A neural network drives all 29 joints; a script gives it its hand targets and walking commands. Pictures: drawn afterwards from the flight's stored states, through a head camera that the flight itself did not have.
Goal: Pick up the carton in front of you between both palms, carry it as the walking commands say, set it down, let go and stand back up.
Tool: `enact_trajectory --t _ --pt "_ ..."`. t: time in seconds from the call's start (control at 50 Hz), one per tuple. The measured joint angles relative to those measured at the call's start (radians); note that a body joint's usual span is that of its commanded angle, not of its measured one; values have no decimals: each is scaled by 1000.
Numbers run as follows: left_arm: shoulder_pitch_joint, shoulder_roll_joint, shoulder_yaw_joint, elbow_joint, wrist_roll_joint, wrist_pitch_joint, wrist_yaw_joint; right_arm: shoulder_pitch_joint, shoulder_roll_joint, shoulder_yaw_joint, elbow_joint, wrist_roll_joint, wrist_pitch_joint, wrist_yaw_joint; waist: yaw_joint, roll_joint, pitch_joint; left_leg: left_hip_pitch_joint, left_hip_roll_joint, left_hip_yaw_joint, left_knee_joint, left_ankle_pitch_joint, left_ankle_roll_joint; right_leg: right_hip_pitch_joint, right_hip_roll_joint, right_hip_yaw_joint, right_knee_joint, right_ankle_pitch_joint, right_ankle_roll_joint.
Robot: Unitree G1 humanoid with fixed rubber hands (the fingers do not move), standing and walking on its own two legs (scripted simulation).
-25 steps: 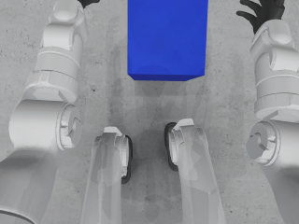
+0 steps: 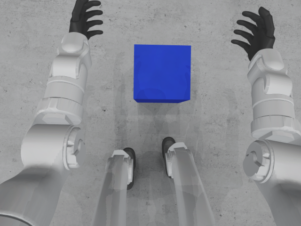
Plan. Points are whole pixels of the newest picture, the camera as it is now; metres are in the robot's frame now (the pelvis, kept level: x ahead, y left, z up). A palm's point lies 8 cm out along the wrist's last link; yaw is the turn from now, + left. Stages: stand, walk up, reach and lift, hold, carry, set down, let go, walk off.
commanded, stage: let go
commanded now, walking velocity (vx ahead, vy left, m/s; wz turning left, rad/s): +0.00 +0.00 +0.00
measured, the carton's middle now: (159, 78) +0.51 -0.08 -0.48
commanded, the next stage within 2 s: stand in 1.40 s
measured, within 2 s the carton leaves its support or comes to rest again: neither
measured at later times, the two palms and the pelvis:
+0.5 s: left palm (38, 92) +0.41 +0.16 +0.01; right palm out of the picture +0.37 -0.28 +0.02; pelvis +0.05 -0.02 +0.12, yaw +0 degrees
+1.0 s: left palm out of the picture +0.26 +0.25 +0.10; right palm out of the picture +0.24 -0.22 +0.10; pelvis +0.09 +0.02 +0.17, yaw -2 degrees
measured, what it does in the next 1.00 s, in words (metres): rises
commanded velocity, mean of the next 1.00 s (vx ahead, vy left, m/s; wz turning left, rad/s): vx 0.00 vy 0.00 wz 0.00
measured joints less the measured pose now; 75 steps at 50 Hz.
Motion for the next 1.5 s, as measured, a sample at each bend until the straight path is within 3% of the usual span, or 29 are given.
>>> enact_trajectory --t 0.18,0.26,0.38,0.68,0.88,1.12,1.32,1.46,1.5 --pt "109 -47 38 -25 72 -25 4 110 16 4 -14 -62 -31 37 10 -5 0 175 4 -18 -204 70 -7 178 -3 -6 -199 61 -10" --pt "288 -104 33 -134 104 -32 28 266 20 47 -85 -97 -41 71 26 -4 7 298 6 -25 -308 94 -10 299 -6 -7 -293 79 -16" --pt "569 -142 -5 -245 89 -75 27 510 34 119 -174 -94 -72 100 28 -13 28 517 14 -36 -464 129 -13 514 -3 -10 -436 104 -25" --pt "1018 -119 -80 -306 71 -205 -54 998 88 233 -286 -35 -183 68 38 -55 19 941 41 -32 -667 146 -1 937 14 4 -645 128 -22" --pt "1314 -80 -133 -414 45 -201 -89 1271 100 308 -386 -20 -171 62 53 -59 97 1325 37 -28 -802 153 25 1328 5 16 -793 139 -2" --pt "1431 -56 -175 -441 5 -133 -124 1318 68 319 -393 -47 -87 57 95 -3 141 1586 26 -18 -869 139 52 1589 -8 29 -861 124 18" --pt "1416 -64 -183 -453 5 -93 -134 1322 71 319 -412 -55 -50 47 95 -24 158 1627 38 -25 -869 123 40 1625 3 23 -854 104 4" --pt "1434 -64 -188 -424 -3 -137 -99 1339 46 335 -426 -50 6 2 93 -39 125 1606 49 -21 -846 105 28 1595 16 24 -816 83 -7" --pt "1421 -49 -193 -366 16 -151 -85 1334 35 332 -377 -56 -28 -17 92 -36 101 1579 49 -25 -830 100 24 1570 16 20 -799 76 -8"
